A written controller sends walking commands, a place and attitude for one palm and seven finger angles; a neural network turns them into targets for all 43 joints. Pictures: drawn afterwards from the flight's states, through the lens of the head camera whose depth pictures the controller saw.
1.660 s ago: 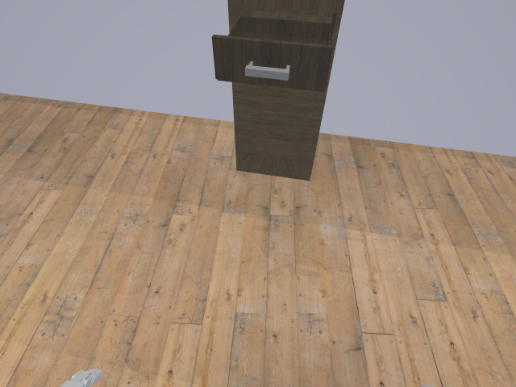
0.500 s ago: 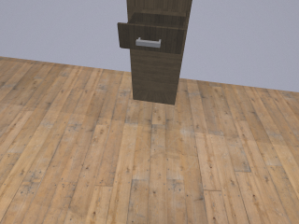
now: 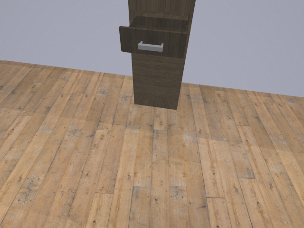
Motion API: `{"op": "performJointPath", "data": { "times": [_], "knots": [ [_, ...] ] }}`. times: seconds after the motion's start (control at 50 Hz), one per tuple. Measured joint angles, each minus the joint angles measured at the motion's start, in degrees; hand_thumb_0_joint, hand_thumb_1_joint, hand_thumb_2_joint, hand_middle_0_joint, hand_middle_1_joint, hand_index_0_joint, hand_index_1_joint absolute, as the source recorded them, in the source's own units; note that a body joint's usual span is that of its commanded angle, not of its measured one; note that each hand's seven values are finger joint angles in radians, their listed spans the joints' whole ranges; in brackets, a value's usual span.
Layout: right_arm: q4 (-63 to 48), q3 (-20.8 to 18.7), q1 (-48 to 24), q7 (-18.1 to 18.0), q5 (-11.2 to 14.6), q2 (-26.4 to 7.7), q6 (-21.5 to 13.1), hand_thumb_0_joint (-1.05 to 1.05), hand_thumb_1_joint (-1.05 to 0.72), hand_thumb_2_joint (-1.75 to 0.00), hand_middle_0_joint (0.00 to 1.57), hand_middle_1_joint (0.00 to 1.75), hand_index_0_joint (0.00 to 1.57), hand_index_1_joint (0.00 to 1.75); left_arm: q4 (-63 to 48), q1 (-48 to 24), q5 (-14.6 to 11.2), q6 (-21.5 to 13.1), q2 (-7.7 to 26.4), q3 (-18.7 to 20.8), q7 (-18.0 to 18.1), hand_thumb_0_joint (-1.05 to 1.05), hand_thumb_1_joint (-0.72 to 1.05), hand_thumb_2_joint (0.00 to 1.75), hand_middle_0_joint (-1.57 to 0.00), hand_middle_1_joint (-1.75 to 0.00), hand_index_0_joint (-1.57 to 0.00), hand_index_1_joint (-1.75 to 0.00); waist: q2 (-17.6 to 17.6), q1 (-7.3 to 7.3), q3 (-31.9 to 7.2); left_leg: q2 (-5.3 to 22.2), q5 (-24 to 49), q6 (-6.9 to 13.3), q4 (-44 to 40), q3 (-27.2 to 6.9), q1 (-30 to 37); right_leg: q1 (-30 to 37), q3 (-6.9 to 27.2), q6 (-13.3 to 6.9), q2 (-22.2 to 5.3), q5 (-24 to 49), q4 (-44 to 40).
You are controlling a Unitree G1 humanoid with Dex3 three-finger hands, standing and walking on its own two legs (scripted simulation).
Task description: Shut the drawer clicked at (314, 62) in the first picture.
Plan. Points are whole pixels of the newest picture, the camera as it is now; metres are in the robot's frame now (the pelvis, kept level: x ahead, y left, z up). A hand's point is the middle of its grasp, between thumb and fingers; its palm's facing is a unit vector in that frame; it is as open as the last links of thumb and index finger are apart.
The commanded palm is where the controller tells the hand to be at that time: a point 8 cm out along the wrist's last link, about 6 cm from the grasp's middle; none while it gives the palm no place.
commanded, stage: walk to a spot facing it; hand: left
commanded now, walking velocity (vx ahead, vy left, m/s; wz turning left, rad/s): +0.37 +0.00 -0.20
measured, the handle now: (151, 45) +1.01 +0.08 +0.01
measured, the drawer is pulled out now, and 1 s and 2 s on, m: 0.30 0.30 0.30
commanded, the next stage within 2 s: take the last steps up to it in 0.80 s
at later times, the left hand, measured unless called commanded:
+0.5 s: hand (111, 198) +0.26 +0.16 -0.19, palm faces -0.17 -0.97 -0.18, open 7.3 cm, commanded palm none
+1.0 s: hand (121, 187) +0.30 +0.13 -0.19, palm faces +0.04 -0.99 -0.11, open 7.3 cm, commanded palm none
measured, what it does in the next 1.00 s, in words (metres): walks ahead: right foot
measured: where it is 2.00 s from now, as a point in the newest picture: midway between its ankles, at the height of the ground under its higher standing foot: (167, 175)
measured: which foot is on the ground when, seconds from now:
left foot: down 0.00-0.54, up 0.56-1.00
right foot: down 0.00-0.18, up 0.20-0.52, down 0.54-1.00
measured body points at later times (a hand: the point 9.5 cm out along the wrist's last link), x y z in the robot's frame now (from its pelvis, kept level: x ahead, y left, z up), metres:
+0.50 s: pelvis +0.15 -0.01 -0.02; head +0.19 -0.02 +0.43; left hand +0.27 +0.21 -0.17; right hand -0.04 -0.18 -0.15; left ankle -0.01 +0.13 -0.74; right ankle +0.25 -0.13 -0.73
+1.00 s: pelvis +0.35 -0.03 -0.01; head +0.36 +0.01 +0.44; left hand +0.30 +0.18 -0.18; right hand +0.43 -0.27 -0.14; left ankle +0.46 +0.07 -0.73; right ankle +0.27 -0.13 -0.74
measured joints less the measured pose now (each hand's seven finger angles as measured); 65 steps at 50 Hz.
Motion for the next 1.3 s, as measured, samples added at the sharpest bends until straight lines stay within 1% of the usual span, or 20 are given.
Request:
{"op": "performJointPath", "data": {
  "times": [0.08, 0.18, 0.28, 0.32, 0.36, 0.42, 0.48, 0.52, 0.56, 0.62, 0.68, 0.76, 0.84, 0.94, 1.02, 1.06, 1.1, 1.14, 1.2, 1.3],
  "knots": [
    [-0.19, -0.23, 3.55, 0.39, -0.30, 2.01, 0.11, 0.01, -0.90, -0.90, 0.20, 0.30, 0.20, 0.30, -0.24, 3.91, 0.16, 0.33, -2.15, 0.46, -0.66, 0.00, 0.91, 0.90, -0.20, -0.29, -0.20, -0.30, 0.03, 0.35, -1.56, 0.41, -6.70, 0.64, 5.15, 0.53, -1.26, -0.47, 0.52, -0.37, 0.44, -2.81, 2.57],
    [0.09, -0.64, 7.91, 0.28, -0.12, 4.90, -1.13, 0.01, -0.90, -0.90, 0.20, 0.30, 0.20, 0.30, 0.46, 9.02, -0.02, 0.15, -4.79, 1.24, -1.01, 0.00, 0.91, 0.90, -0.20, -0.29, -0.20, -0.30, -1.11, 0.43, -1.41, 0.30, -6.66, 1.25, 7.96, 2.13, -0.54, -0.96, 2.00, -0.21, 0.34, -7.17, 7.36],
    [0.06, -0.99, 13.08, -0.85, -0.27, 8.09, -4.05, 0.01, -0.90, -0.90, 0.20, 0.30, 0.20, 0.30, 1.94, 9.99, 0.63, 0.86, -6.55, 1.88, -1.19, 0.01, 0.91, 0.90, -0.20, -0.29, -0.20, -0.30, -2.17, -1.17, 0.13, 0.23, -8.57, 1.73, 3.78, 5.44, 4.63, -11.33, -1.71, -1.51, -0.94, -11.74, 30.56],
    [0.89, -0.92, 15.43, -1.22, -0.32, 9.19, -4.50, 0.00, -0.90, -0.90, 0.20, 0.30, 0.20, 0.30, 1.29, 8.32, 0.61, 0.70, -6.78, 2.26, -1.47, 0.01, 0.91, 0.90, -0.20, -0.29, -0.20, -0.30, -2.00, -1.76, 1.38, 0.46, -7.97, 1.61, 0.59, 5.96, 7.29, -15.69, -3.48, -1.38, -2.10, -10.42, 34.69],
    [2.17, -0.90, 17.56, -1.44, -0.37, 10.00, -4.56, 0.00, -0.90, -0.90, 0.20, 0.30, 0.20, 0.30, 0.05, 5.97, 0.55, 0.57, -6.96, 2.51, -1.81, 0.01, 0.91, 0.90, -0.20, -0.29, -0.20, -0.30, -1.56, -2.05, 2.62, 0.79, -7.56, 1.16, -2.42, 6.49, 9.90, -19.07, -4.88, -1.30, -3.35, -7.98, 33.78],
    [4.12, -0.90, 20.07, -1.57, -0.41, 10.69, -4.33, 0.00, -0.90, -0.90, 0.20, 0.30, 0.20, 0.30, -2.06, 1.79, 0.40, 0.28, -7.01, 2.82, -2.04, 0.01, 0.92, 0.90, -0.19, -0.29, -0.20, -0.30, -0.68, -2.43, 4.44, 1.37, -7.84, 0.21, -5.65, 7.44, 13.52, -21.36, -6.83, -1.58, -4.47, -3.47, 25.40],
    [5.79, -1.08, 21.80, -1.50, -0.24, 10.73, -3.95, 0.01, -0.90, -0.90, 0.20, 0.30, 0.20, 0.30, -4.02, -1.91, 0.27, -0.68, -6.76, 3.07, -2.10, 0.01, 0.92, 0.90, -0.19, -0.29, -0.19, -0.30, 0.51, -2.89, 5.93, 2.55, -10.41, -1.10, -5.21, 8.45, 16.26, -20.31, -8.67, -2.98, -3.48, -0.65, 17.08],
    [6.77, -1.28, 22.93, -1.36, 0.06, 10.77, -3.56, 0.01, -0.90, -0.90, 0.21, 0.30, 0.21, 0.30, -5.21, -3.22, 0.47, -2.06, -6.32, 3.28, -1.99, 0.01, 0.92, 0.90, -0.19, -0.29, -0.19, -0.30, 0.74, -2.69, 6.19, 3.62, -13.95, -1.31, 0.92, 8.82, 15.96, -16.87, -9.74, -4.13, -2.28, 1.93, 12.01],
    [7.30, -1.42, 22.46, -0.93, 0.61, 10.89, -2.66, 0.01, -0.90, -0.90, 0.21, 0.30, 0.21, 0.30, -5.84, -3.92, 0.55, -3.84, -5.91, 3.78, -1.37, 0.01, 0.92, 0.90, -0.19, -0.29, -0.19, -0.30, 0.34, -2.16, 6.16, 4.61, -16.04, -0.04, 19.43, 6.98, 9.23, -16.25, -10.06, -5.23, -2.10, 2.79, 13.93],
    [5.88, -2.20, 18.30, -0.65, 0.80, 10.34, -1.71, 0.01, -0.90, -0.90, 0.21, 0.30, 0.20, 0.30, -5.41, -3.55, -0.09, -4.13, -6.13, 3.86, -0.55, 0.00, 0.92, 0.90, -0.19, -0.29, -0.20, -0.30, 0.47, -2.60, 6.04, 4.33, -11.27, 1.99, 44.93, 2.14, -4.11, -12.91, -10.97, -4.91, -1.32, -0.92, 14.53],
    [2.53, -2.90, 13.35, -0.62, 0.14, 9.55, -1.64, 0.01, -0.91, -0.90, 0.20, 0.30, 0.20, 0.30, -3.98, -1.35, 0.12, -3.78, -6.95, 3.38, 0.15, 0.00, 0.91, 0.90, -0.19, -0.29, -0.20, -0.30, 0.42, -2.85, 4.25, 5.41, -5.53, 1.98, 49.63, 1.86, -14.62, -8.19, -11.28, -4.26, -0.58, -0.43, 9.42],
    [-2.01, -3.52, 7.59, -0.29, -0.25, 8.88, -1.37, 0.01, -0.91, -0.90, 0.20, 0.30, 0.20, 0.30, -2.04, 2.60, 0.43, -3.71, -8.04, 2.99, 0.68, 0.00, 0.93, 0.90, -0.20, -0.29, -0.20, -0.30, 0.97, -2.86, 1.67, 6.92, 0.14, 0.71, 43.60, 1.92, -23.44, -2.82, -11.84, -4.07, 0.50, 0.16, 3.04],
    [-4.46, -4.29, 3.87, 0.11, -0.29, 7.67, -0.91, 0.01, -0.94, -0.90, 0.20, 0.30, 0.20, 0.30, -0.70, 6.39, 0.54, -4.12, -8.96, 2.46, 0.42, 0.00, 0.93, 0.90, -0.20, -0.29, -0.20, -0.30, 1.22, -1.88, 0.17, 7.37, 4.54, -0.17, 34.99, 2.44, -26.41, 1.55, -12.57, -3.33, 1.11, -0.23, -1.44],
    [-5.66, -4.08, 1.05, 1.07, -0.14, 7.18, -0.97, 0.01, -0.93, -0.90, 0.20, 0.30, 0.20, 0.30, 0.40, 9.87, 0.77, -4.54, -9.33, 2.09, 0.48, 0.00, 0.92, 0.90, -0.20, -0.29, -0.20, -0.30, 0.38, 0.29, 0.88, 6.46, 4.76, 0.10, 21.63, 3.51, -23.19, 5.66, -13.97, -1.53, 0.66, -2.77, -3.22],
    [-6.22, -3.30, -0.17, 1.11, -0.25, 7.58, -2.06, 0.01, -0.92, -0.90, 0.20, 0.30, 0.20, 0.30, 1.39, 12.67, 0.75, -4.00, -9.36, 2.20, 0.56, 0.00, 0.91, 0.90, -0.20, -0.29, -0.20, -0.30, -0.46, 2.17, 2.22, 4.22, 4.14, 1.81, 11.00, 5.06, -15.44, 6.67, -14.14, 0.72, -1.27, -8.08, 1.79],
    [-6.55, -2.91, -0.64, 0.73, -0.50, 8.25, -3.23, 0.01, -0.92, -0.90, 0.20, 0.30, 0.20, 0.30, 2.21, 13.21, 0.34, -3.00, -9.20, 2.33, 0.38, 0.00, 0.91, 0.90, -0.20, -0.29, -0.20, -0.30, -1.38, 2.16, 3.22, 2.97, 4.43, 4.62, 11.91, 6.27, -14.49, 2.19, -11.86, 0.44, -3.25, -13.13, 14.59],
    [-6.71, -2.28, -0.41, 0.33, -0.33, 9.15, -3.57, 0.01, -0.91, -0.90, 0.20, 0.30, 0.20, 0.30, 2.67, 12.80, 0.37, -1.90, -8.90, 2.48, 0.28, 0.00, 0.91, 0.90, -0.20, -0.29, -0.20, -0.30, -1.77, 2.14, 4.08, 2.47, 1.33, 5.32, 12.59, 7.47, -12.74, -4.48, -8.21, -0.40, -3.44, -15.69, 30.94],
    [-6.76, -2.97, 0.61, -0.75, 0.38, 9.96, -3.96, -0.01, -0.93, -0.90, 0.20, 0.30, 0.20, 0.30, 2.79, 12.01, 0.57, -1.35, -8.46, 2.96, 0.08, 0.01, 0.91, 0.90, -0.20, -0.29, -0.20, -0.30, -2.13, 1.62, 3.89, 1.74, 1.02, 5.01, 9.62, 8.49, -10.00, -10.43, -6.29, -0.59, -3.99, -12.23, 40.47],
    [-6.11, -3.29, 2.26, -1.60, 0.43, 9.19, -4.55, -0.03, -0.96, -0.90, 0.21, 0.30, 0.21, 0.30, 1.95, 10.13, 0.88, -0.98, -7.82, 3.57, -0.22, 0.01, 0.91, 0.90, -0.19, -0.29, -0.19, -0.30, -2.49, 0.96, 3.13, 0.48, 2.60, 5.15, 3.82, 9.66, -5.88, -16.60, -4.86, 0.15, -5.46, -5.58, 43.42],
    [-3.17, -2.60, 6.94, -1.55, 0.28, 9.26, -4.30, -0.02, -0.95, -0.90, 0.20, 0.30, 0.20, 0.30, -0.38, 6.47, 1.09, -0.42, -7.03, 4.14, -0.35, 0.00, 0.91, 0.90, -0.19, -0.29, -0.19, -0.30, -2.69, 0.56, 1.31, -0.75, 3.76, 5.23, -2.90, 10.30, -0.60, -21.14, -3.80, 1.47, -7.17, 0.25, 38.82]
  ]
}}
